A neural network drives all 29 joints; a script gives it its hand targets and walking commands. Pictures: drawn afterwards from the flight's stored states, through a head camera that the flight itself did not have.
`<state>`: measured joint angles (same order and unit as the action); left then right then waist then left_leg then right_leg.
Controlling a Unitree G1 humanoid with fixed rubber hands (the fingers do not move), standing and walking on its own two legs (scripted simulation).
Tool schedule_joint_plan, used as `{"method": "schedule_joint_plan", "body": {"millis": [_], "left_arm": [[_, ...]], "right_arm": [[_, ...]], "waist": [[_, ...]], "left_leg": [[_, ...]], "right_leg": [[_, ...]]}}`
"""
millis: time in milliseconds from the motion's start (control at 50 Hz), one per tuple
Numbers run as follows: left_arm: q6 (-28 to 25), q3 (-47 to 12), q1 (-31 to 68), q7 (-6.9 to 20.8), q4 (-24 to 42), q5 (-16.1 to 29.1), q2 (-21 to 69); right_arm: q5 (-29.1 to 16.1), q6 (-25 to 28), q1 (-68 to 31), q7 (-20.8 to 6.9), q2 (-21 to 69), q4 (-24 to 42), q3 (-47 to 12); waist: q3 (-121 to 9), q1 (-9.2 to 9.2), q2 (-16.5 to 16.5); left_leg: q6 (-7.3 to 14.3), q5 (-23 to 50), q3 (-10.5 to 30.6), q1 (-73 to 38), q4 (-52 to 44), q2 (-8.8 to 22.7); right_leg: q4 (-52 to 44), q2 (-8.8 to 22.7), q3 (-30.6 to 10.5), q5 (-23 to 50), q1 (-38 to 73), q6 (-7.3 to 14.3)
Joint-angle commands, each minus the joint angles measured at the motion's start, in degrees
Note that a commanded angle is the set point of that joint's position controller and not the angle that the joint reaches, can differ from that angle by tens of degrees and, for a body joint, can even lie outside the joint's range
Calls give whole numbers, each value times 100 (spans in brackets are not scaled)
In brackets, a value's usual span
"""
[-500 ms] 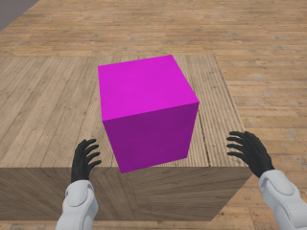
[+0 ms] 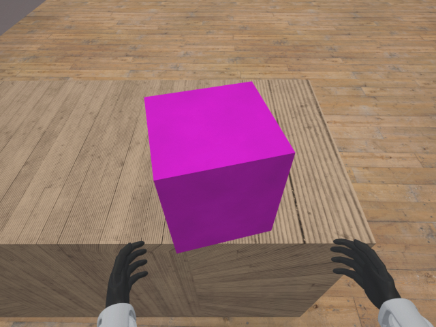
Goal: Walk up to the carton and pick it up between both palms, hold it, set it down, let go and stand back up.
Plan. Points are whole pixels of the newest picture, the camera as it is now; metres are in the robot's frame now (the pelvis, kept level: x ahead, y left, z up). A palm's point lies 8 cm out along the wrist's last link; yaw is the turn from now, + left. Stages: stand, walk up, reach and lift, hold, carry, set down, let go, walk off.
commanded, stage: set down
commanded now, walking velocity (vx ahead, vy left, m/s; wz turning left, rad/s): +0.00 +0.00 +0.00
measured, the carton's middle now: (213, 169) +0.41 +0.05 +0.06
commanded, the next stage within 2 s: let go in 0.78 s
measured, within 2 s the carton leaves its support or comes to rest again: neither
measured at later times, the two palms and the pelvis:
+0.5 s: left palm (107, 319) +0.16 +0.23 -0.05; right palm (363, 314) +0.17 -0.22 -0.05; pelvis +0.01 +0.01 +0.00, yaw +0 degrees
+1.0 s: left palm (105, 322) +0.16 +0.25 -0.09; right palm (350, 326) +0.16 -0.20 -0.09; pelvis +0.01 +0.02 +0.00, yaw +0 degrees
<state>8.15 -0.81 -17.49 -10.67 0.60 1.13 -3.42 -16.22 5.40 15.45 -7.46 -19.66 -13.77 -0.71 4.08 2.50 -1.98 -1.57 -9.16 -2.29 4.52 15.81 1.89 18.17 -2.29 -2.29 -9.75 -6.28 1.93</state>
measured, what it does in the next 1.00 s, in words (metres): stands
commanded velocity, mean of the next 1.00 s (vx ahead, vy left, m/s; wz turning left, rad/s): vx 0.00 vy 0.00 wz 0.00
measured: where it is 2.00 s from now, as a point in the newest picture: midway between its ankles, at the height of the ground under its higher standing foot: outside the picture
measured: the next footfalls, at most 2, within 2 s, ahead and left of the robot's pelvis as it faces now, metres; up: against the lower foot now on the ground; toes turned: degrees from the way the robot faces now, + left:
none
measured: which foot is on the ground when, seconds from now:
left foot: down 0.00-1.00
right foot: down 0.00-1.00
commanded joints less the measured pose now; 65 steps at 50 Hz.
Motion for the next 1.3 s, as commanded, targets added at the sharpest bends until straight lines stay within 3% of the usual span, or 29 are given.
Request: {"method": "schedule_joint_plan", "body": {"millis": [0,20,120,140,160,240,260,280,300,320,360,400,440,500,560,640,660,680,700,740,760,780,820,840,860,880,980,1260,1280], "left_arm": [[-256,132,303,68,721,-128,-256],[-268,171,407,73,836,-120,-279],[-394,112,351,76,661,-97,-337],[-444,55,313,67,643,-61,-319],[-407,79,72,126,181,-158,-240],[-493,136,323,166,230,-73,-442],[-473,99,229,214,-195,-105,-422],[-521,156,339,202,49,-81,-496],[-506,156,170,270,-347,-130,-525],[-470,250,255,315,-485,-169,-570],[-542,195,403,368,-424,-51,-707],[-663,287,403,339,-449,-148,-761],[-735,172,369,312,-525,-63,-729],[-594,187,475,482,-1252,-91,-812],[-590,246,556,556,-1281,-8,-945],[-539,270,724,635,-1715,-82,-1070],[-592,298,896,571,-1234,-44,-1110],[-543,194,829,612,-1666,-16,-1045],[-493,292,833,689,-1948,-63,-1131],[-511,264,859,678,-1542,-67,-1154],[-487,193,777,723,-1897,-57,-1121],[-511,300,847,744,-1820,-73,-1207],[-503,296,875,810,-2010,-46,-1274],[-504,275,891,819,-1966,-65,-1237],[-303,200,1105,956,-2771,-136,-1333],[-310,259,1304,988,-2343,-77,-1424],[-432,248,1111,881,-2305,-110,-1368],[-346,277,1236,919,-2442,-101,-1379],[-358,189,1035,937,-2227,3,-1139]], "right_arm": [[51,228,-225,18,-745,523,344],[62,244,-335,-22,-784,551,368],[215,439,-460,-73,-865,621,447],[229,448,-332,-83,-840,485,460],[356,412,-145,-91,-807,80,441],[481,437,-288,-67,-623,37,402],[564,434,-242,-53,-560,-205,347],[529,484,-385,-61,-604,18,372],[630,474,-147,1,-511,-293,316],[653,451,-231,16,-545,-443,292],[726,517,-317,45,-489,-423,380],[713,599,-294,31,-419,-690,361],[811,719,-379,19,-432,-656,431],[1125,581,-436,134,-262,-1180,372],[1296,697,-492,244,-99,-1097,422],[1405,667,-611,336,35,-1557,373],[1350,720,-785,315,-21,-1279,474],[1450,690,-714,334,40,-1541,444],[1565,662,-698,379,155,-1676,397],[1463,763,-777,423,93,-1529,434],[1529,774,-677,451,129,-1824,420],[1547,806,-736,469,140,-1814,451],[1580,854,-784,516,154,-1911,427],[1555,872,-744,536,195,-2015,412],[1719,781,-830,649,283,-2597,497],[1769,865,-940,689,334,-2445,486],[1679,1012,-966,599,272,-2446,470],[1718,913,-962,611,308,-2339,442],[1693,945,-833,611,82,-2009,615]], "waist": [[-600,-18,-167],[-735,78,-87],[-1041,66,-114],[-963,-10,-45],[-619,-49,-102],[-675,54,-24],[-535,4,-59],[-620,63,-46],[-556,-43,-81],[-511,43,25],[-771,-40,-72],[-738,69,239],[-751,-34,65],[-410,-81,107],[-669,-32,-84],[-473,-82,114],[-610,7,209],[-496,-133,91],[-501,-105,4],[-751,-9,234],[-681,-137,160],[-731,-95,222],[-703,-133,15],[-667,-138,129],[-415,-445,152],[-576,-181,225],[-776,-192,321],[-605,-195,191],[-781,46,103]], "left_leg": [[106,1078,-81,-657,11,-198],[90,1093,-78,-711,-39,-168],[54,1324,-47,-799,77,-163],[38,1270,-44,-767,106,-147],[22,1191,-40,-751,65,-135],[87,944,-111,-562,-31,-135],[70,929,-114,-556,-4,-139],[84,1092,-115,-571,16,-142],[60,1169,-133,-647,75,-182],[31,1161,-134,-648,44,-177],[54,1019,-146,-557,81,-181],[-8,1189,-117,-577,110,-149],[-1,1196,-105,-657,153,-114],[10,737,-148,-397,115,-159],[63,724,-187,-403,175,-150],[25,675,-216,-424,190,-164],[-1,847,-190,-420,200,-117],[18,696,-191,-392,211,-110],[52,638,-234,-380,241,-153],[-24,1075,-187,-531,306,-114],[-43,1119,-174,-582,368,-120],[-33,1196,-181,-541,391,-140],[5,1096,-184,-496,406,-134],[-11,1086,-186,-462,392,-146],[-8,574,-177,-531,497,-191],[28,555,-177,-479,454,-131],[-81,1325,-183,-568,486,-109],[-13,922,-234,-525,412,-138],[-130,1006,-257,-207,640,-271]], "right_leg": [[-392,100,-37,943,-126,34],[-416,72,31,839,-177,48],[-399,40,100,1087,-146,48],[-372,68,85,1087,-185,58],[-404,67,112,1017,-222,79],[-419,98,116,774,-184,46],[-444,114,86,748,-171,66],[-426,95,112,922,-131,48],[-444,124,55,1075,-86,17],[-457,114,67,961,-107,39],[-405,122,121,854,-88,12],[-343,109,191,863,-126,71],[-376,64,238,861,-231,39],[-431,154,175,448,-248,2],[-350,152,237,501,-194,-37],[-347,150,234,403,-224,-51],[-272,96,321,430,-238,-33],[-289,118,296,368,-261,-50],[-310,175,218,410,-236,-80],[-193,95,315,700,-119,-35],[-205,88,320,756,-154,-55],[-197,100,318,783,-164,-59],[-163,103,330,833,-65,-119],[-157,111,329,874,-77,-110],[-144,184,209,686,-357,-121],[-51,150,321,605,-274,-128],[-22,46,361,1012,-32,-44],[-84,96,302,855,-136,-82],[107,84,286,854,69,-118]]}}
